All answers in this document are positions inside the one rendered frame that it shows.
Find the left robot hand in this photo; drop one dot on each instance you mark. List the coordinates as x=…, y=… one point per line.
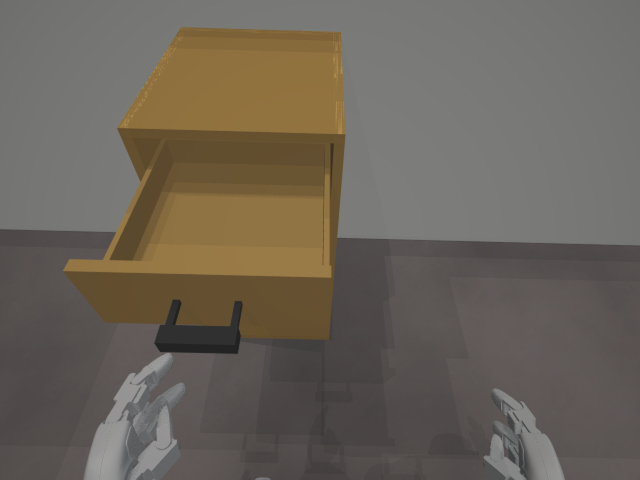
x=119, y=442

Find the right robot hand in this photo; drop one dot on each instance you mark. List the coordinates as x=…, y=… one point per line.
x=531, y=453

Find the handle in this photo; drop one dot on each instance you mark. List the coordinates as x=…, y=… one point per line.
x=199, y=339

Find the cabinet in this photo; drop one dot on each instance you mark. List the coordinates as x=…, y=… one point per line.
x=246, y=85

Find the drawer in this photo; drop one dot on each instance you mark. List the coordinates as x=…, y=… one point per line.
x=213, y=222

